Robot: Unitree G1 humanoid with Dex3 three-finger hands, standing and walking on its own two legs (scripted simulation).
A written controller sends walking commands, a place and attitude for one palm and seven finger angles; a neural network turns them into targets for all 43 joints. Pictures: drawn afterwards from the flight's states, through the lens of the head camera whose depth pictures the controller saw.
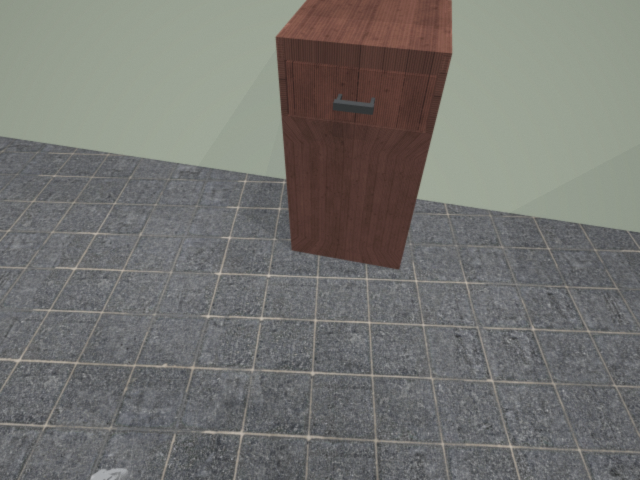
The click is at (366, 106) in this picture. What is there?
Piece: drawer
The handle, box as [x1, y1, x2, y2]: [333, 94, 374, 114]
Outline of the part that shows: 333,102 333,109 335,110 372,114 374,98 372,97 369,103 341,100 341,94 339,94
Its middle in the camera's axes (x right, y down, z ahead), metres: +0.09 -0.38 +1.08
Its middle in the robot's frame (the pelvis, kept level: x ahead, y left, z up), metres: +1.06 -0.04 -0.05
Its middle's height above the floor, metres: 0.72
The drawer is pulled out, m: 0.00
